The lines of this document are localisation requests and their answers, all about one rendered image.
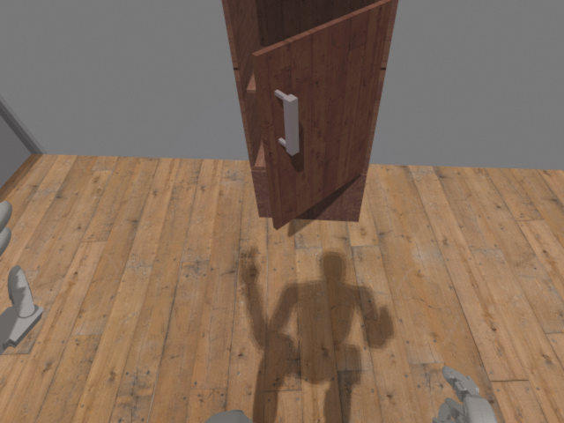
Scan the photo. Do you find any robot left hand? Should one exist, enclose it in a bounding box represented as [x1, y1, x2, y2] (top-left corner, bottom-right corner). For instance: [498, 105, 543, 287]
[0, 201, 43, 355]

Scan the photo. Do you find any cupboard door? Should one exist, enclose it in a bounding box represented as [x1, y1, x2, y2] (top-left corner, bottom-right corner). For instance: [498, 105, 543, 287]
[251, 0, 391, 230]

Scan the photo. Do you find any handle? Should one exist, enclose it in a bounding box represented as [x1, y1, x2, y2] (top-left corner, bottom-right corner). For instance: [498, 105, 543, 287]
[274, 90, 300, 156]

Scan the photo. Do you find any robot right hand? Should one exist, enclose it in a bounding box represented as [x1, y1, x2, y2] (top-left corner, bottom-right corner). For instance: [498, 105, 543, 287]
[433, 366, 498, 423]

